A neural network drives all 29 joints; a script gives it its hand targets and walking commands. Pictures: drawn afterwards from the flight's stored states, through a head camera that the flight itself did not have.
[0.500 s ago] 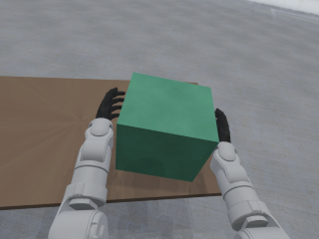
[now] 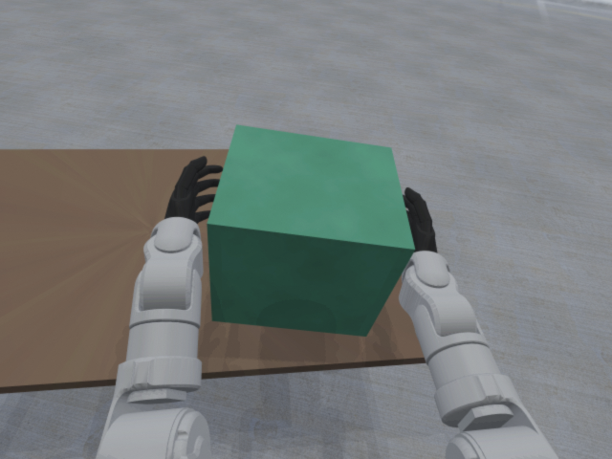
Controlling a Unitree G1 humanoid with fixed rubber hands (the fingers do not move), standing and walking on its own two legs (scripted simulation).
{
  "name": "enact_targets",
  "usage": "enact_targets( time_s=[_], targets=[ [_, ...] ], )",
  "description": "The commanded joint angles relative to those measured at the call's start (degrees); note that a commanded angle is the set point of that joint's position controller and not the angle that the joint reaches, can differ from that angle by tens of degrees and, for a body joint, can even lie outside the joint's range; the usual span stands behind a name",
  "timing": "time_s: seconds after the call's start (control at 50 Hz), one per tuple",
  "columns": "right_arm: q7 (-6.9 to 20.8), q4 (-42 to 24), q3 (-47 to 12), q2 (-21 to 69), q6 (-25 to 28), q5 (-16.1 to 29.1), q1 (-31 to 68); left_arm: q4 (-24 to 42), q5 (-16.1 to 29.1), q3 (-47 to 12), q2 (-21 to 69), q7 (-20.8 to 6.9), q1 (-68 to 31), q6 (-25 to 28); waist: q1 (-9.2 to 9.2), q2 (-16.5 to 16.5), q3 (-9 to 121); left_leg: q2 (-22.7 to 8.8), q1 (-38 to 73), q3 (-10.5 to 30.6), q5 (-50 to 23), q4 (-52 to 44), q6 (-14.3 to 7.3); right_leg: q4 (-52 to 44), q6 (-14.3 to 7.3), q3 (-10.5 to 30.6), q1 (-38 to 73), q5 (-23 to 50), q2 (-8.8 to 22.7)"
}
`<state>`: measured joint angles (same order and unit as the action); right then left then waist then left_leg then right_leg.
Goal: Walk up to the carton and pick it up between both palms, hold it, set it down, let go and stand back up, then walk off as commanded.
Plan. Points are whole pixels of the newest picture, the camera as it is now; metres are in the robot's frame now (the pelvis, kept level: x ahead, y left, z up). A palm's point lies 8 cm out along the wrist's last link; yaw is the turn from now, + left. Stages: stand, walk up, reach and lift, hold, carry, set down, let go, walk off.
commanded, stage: reach and lift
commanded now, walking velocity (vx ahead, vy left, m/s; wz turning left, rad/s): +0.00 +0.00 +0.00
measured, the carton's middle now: (302, 233) +0.39 +0.01 +0.13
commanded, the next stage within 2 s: hold in 0.60 s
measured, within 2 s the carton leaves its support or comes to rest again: neither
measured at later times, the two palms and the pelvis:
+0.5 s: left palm (182, 225) +0.37 +0.16 +0.16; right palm (421, 252) +0.35 -0.14 +0.14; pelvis +0.01 +0.01 +0.00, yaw -1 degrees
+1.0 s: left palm (178, 215) +0.36 +0.16 +0.18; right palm (429, 234) +0.35 -0.14 +0.17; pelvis +0.00 +0.01 +0.00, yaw -1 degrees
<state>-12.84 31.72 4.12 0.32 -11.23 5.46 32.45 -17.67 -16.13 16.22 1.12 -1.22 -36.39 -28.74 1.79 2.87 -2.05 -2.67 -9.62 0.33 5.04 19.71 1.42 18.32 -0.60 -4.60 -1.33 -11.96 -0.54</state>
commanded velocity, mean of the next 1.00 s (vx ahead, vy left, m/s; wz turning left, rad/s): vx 0.00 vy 0.00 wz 0.00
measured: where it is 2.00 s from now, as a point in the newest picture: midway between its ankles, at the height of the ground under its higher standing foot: outside the picture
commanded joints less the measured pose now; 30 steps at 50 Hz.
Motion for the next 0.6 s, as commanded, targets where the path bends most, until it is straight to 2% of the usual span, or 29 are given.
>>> enact_targets(
  time_s=[0.0,0.02,0.04,0.06,0.08,0.1,0.12,0.16,0.18,0.2,0.22,0.24,0.26,0.28,0.3,0.32,0.34,0.36,0.38,0.4,0.42,0.44,0.46,0.48,0.5,0.52,0.54,0.56,0.58],
  targets=[
    [5.9,-23.6,-24.1,31.5,5.6,1.9,51.9,4.3,7.4,-27.7,33.6,-9.5,-31.9,1.8,0.17,-0.5,28.1,4.3,17.6,-3.3,-2.5,-0.8,-2.7,-4.8,4.6,0.1,-3.6,8.3,-1.3],
    [5.9,-21.3,-23.7,32.6,5.4,2.6,50.2,7.5,7.4,-27.4,33.8,-9.0,-33.4,2.5,0.39,-2.2,30.0,4.5,18.2,-3.4,-4.4,0.1,-2.3,-4.1,5.0,0.3,-2.8,10.5,-0.8],
    [5.8,-23.0,-24.9,31.8,5.4,3.5,52.0,5.8,7.2,-27.8,34.3,-8.8,-31.1,1.8,0.14,-2.5,28.1,4.2,19.3,-2.7,-6.8,0.3,-2.0,-4.2,4.6,-0.1,-3.8,12.3,-1.5],
    [5.8,-22.1,-25.7,32.7,4.9,3.2,48.9,7.8,7.4,-28.4,34.6,-8.9,-31.3,1.8,0.61,-3.2,28.9,4.5,19.9,-2.7,-8.2,0.5,-1.9,-4.0,4.7,0.0,-3.9,14.4,-1.6],
    [5.5,-28.4,-29.0,33.2,5.6,6.1,49.4,13.1,9.1,-31.5,35.9,-8.2,-29.7,1.9,0.16,-3.8,36.2,4.5,22.9,-2.6,-15.8,2.7,-1.1,-2.7,5.3,0.1,-1.1,22.4,-2.1],
    [5.3,-27.4,-29.1,32.5,5.1,6.0,49.3,13.5,8.4,-31.4,34.2,-7.7,-29.4,1.7,-0.45,-4.4,35.4,4.6,22.3,-1.8,-17.3,3.8,-0.7,-2.1,5.3,0.5,-0.8,25.0,-2.4],
    [4.8,-29.9,-30.4,32.8,4.9,6.7,46.8,14.3,9.7,-34.4,35.2,-7.6,-27.5,1.1,1.28,-3.0,35.3,4.6,24.1,-1.6,-20.3,4.3,-0.1,-2.4,5.1,0.2,-1.0,27.9,-2.9],
    [4.2,-35.3,-33.7,32.6,3.8,9.0,43.1,23.1,11.3,-38.2,35.2,-6.8,-28.8,0.8,1.58,-6.7,38.8,4.4,27.7,-0.7,-26.6,6.3,1.1,-1.8,4.6,0.4,-1.8,31.0,-3.5],
    [3.8,-31.9,-31.8,30.2,2.6,8.1,42.7,17.9,9.6,-36.6,34.8,-6.8,-25.3,-0.6,2.18,-7.2,31.7,4.4,25.8,-0.5,-23.6,5.2,1.1,-2.8,4.4,0.4,-2.5,27.1,-3.4],
    [4.4,-28.3,-30.0,29.8,2.0,8.5,41.2,20.4,8.8,-35.4,34.3,-6.6,-26.3,-1.0,1.35,-7.3,31.5,4.0,26.6,-0.7,-23.5,5.0,1.5,-2.8,4.1,0.1,-4.2,23.5,-3.8],
    [4.4,-26.5,-28.4,27.5,0.8,8.3,39.8,17.6,7.4,-34.1,33.5,-7.2,-23.8,-2.6,2.10,-8.0,25.4,3.8,26.3,-0.8,-21.3,3.9,1.5,-3.7,3.6,0.1,-5.4,21.8,-3.3],
    [4.8,-24.2,-27.1,27.6,0.2,8.0,38.7,17.0,6.4,-32.2,32.7,-7.7,-23.8,-2.8,2.08,-6.7,23.0,3.9,24.5,-1.0,-16.8,2.5,1.1,-4.2,3.8,-0.3,-5.6,16.2,-3.3],
    [5.2,-24.7,-27.6,27.2,0.4,8.0,40.4,17.8,6.3,-33.0,32.8,-8.0,-24.4,-3.3,2.57,-6.6,22.1,3.8,23.8,-1.2,-16.3,2.2,0.5,-4.0,3.9,-0.4,-4.8,15.4,-3.0],
    [5.2,-27.6,-28.6,27.0,0.7,8.2,40.4,19.9,7.0,-33.8,32.4,-8.2,-23.1,-3.2,2.31,-5.1,25.8,3.8,25.2,-1.2,-18.0,2.1,0.5,-3.9,3.8,-0.4,-3.5,17.1,-3.2],
    [5.6,-26.1,-26.9,26.3,0.3,7.6,40.4,19.9,6.8,-33.3,31.8,-8.3,-26.0,-3.2,2.34,-6.3,24.1,3.9,23.9,-1.6,-15.0,1.7,0.2,-4.1,3.7,0.0,-5.2,15.6,-2.7],
    [5.6,-30.0,-28.5,28.4,1.6,8.9,44.3,21.2,7.2,-35.5,33.3,-8.2,-27.5,-3.3,1.85,-7.8,27.3,4.1,24.5,-2.1,-15.5,2.2,0.4,-3.9,3.8,-0.3,-5.1,16.0,-2.5],
    [5.6,-32.1,-30.3,29.3,1.9,9.4,45.2,22.8,9.9,-38.6,34.9,-7.3,-28.3,-2.5,2.70,-7.0,27.9,4.2,25.8,-1.3,-18.1,2.9,1.2,-3.8,4.4,-0.5,-6.0,17.3,-2.8],
    [5.9,-30.2,-29.5,28.6,1.4,9.4,44.3,22.9,8.8,-36.8,34.4,-7.2,-29.9,-2.9,2.03,-8.8,28.3,4.1,26.4,-1.5,-19.0,3.3,1.9,-3.4,3.8,-0.7,-7.1,17.7,-3.2],
    [6.0,-33.4,-29.5,28.5,1.9,9.1,44.8,23.4,10.6,-37.9,35.2,-6.7,-28.3,-2.8,2.30,-6.8,30.7,3.7,27.6,-0.9,-21.6,4.0,1.7,-3.7,3.8,-0.8,-7.5,19.0,-3.3],
    [6.2,-34.2,-30.1,28.6,1.8,9.2,46.1,23.7,11.1,-37.6,34.7,-6.5,-29.7,-2.3,2.15,-5.6,32.4,3.7,27.6,-1.0,-19.7,3.9,1.2,-3.6,3.9,-0.6,-7.6,16.6,-3.3],
    [5.9,-39.1,-32.7,30.1,2.3,10.1,50.0,23.9,11.7,-38.4,35.4,-6.0,-29.4,-2.6,1.08,-5.9,36.3,3.8,29.1,-0.5,-21.3,4.7,0.9,-3.2,4.0,-0.4,-7.0,19.9,-3.2],
    [5.8,-39.5,-32.1,29.7,2.3,8.8,48.4,25.3,12.7,-39.5,36.0,-5.5,-30.3,-2.2,1.59,-6.7,35.7,4.0,28.7,-0.5,-21.6,4.4,1.4,-3.5,4.0,-0.3,-8.1,21.0,-3.2],
    [6.0,-38.3,-32.7,29.6,1.7,9.8,50.3,21.7,11.3,-37.9,34.5,-5.5,-27.8,-2.8,0.50,-6.2,35.6,3.9,27.3,-0.3,-19.6,4.5,1.1,-3.6,4.2,0.0,-7.6,18.0,-3.3],
    [6.0,-36.8,-32.5,31.0,1.1,9.4,48.9,23.7,11.3,-38.0,34.1,-4.9,-30.4,-2.1,0.36,-4.8,35.6,4.0,27.1,-0.5,-17.2,3.7,0.4,-3.7,4.3,0.1,-7.9,18.3,-3.1],
    [6.1,-34.9,-30.6,28.7,0.6,8.3,47.6,21.2,10.7,-36.8,33.1,-5.3,-28.9,-2.6,0.76,-4.8,34.6,3.7,26.1,-0.3,-15.6,2.9,0.8,-3.6,3.8,-0.2,-8.3,16.6,-3.4],
    [6.1,-32.6,-30.2,29.4,0.0,8.4,47.4,21.5,11.1,-37.0,32.6,-5.5,-30.8,-2.5,1.26,-3.7,33.8,4.0,25.7,-1.1,-13.3,2.3,0.4,-4.3,3.7,-0.3,-7.5,12.9,-3.3],
    [6.4,-31.4,-30.0,28.9,-0.5,8.2,47.2,20.6,11.6,-36.0,32.6,-5.4,-31.4,-2.4,1.19,-3.3,31.4,3.7,24.3,-1.0,-10.3,1.6,-0.4,-4.1,3.9,0.2,-8.5,12.3,-2.9],
    [6.3,-29.8,-30.3,28.8,-0.6,7.7,46.2,18.7,9.7,-34.9,32.7,-5.6,-30.1,-3.0,0.81,-3.8,29.5,3.9,23.4,-1.4,-10.2,1.2,-0.4,-4.4,3.7,0.2,-8.2,12.0,-2.8],
    [6.6,-27.0,-27.7,28.4,-0.9,6.5,48.6,13.7,9.4,-32.5,31.9,-6.2,-30.2,-3.7,0.96,-1.9,27.0,3.7,21.0,-1.5,-4.3,-0.5,-1.0,-5.3,3.7,0.1,-9.5,5.8,-2.6]
  ],
)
